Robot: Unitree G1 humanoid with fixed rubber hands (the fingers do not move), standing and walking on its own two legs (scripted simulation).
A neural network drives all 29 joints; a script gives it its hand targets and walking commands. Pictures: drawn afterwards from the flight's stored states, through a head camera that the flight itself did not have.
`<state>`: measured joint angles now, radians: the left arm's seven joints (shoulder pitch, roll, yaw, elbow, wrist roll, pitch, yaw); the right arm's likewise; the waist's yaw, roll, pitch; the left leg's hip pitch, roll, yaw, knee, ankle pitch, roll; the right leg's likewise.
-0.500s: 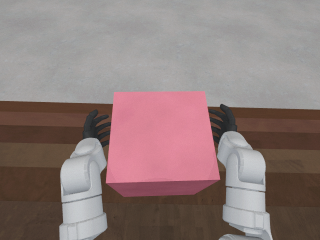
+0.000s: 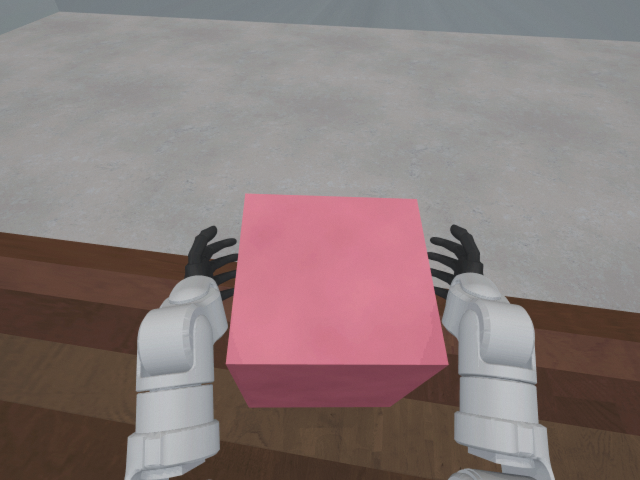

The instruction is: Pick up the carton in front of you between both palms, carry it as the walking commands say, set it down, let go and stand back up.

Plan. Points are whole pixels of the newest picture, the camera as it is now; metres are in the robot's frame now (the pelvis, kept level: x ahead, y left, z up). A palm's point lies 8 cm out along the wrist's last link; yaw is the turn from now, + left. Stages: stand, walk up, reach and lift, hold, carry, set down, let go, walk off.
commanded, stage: carry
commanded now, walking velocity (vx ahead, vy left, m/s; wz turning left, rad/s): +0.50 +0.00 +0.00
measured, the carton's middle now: (325, 312) +0.34 +0.03 +0.05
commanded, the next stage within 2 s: none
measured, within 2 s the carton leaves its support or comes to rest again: neither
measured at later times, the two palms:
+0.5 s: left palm (278, 218) +0.68 +0.15 -0.09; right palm (418, 232) +0.65 -0.16 -0.08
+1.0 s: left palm (297, 172) +1.04 +0.15 -0.21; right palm (395, 178) +1.06 -0.16 -0.23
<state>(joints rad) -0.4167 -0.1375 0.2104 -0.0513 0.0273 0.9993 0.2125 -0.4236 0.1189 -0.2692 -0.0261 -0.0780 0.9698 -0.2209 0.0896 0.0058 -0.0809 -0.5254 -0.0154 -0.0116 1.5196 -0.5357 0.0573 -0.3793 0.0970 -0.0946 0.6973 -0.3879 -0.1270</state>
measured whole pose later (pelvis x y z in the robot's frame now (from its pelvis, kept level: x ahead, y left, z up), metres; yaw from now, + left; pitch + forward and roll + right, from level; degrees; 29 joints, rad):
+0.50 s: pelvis +0.35 +0.02 -0.13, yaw +0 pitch +4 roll +1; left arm -0.27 -0.15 0.28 0.00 0.04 0.79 0.20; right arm -0.30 0.15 -0.18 0.01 0.02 0.82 -0.21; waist -0.12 0.01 0.01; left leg -0.42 -0.10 0.09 0.82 -0.48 0.12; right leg -0.69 -0.01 0.06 1.19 -0.40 -0.02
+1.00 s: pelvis +0.74 -0.02 -0.27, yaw -1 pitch +4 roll -1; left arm -0.31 -0.16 0.17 0.04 -0.02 0.77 0.22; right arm -0.27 0.13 -0.28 0.01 -0.05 0.76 -0.20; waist 0.12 0.04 -0.02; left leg -0.69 0.03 -0.01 0.68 0.22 0.04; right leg -0.27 0.10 -0.05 0.91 -0.70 -0.10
